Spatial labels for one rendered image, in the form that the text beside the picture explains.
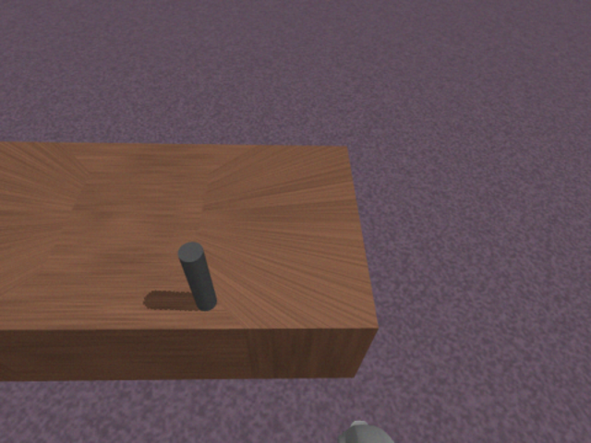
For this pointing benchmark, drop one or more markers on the can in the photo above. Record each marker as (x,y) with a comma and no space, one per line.
(194,264)

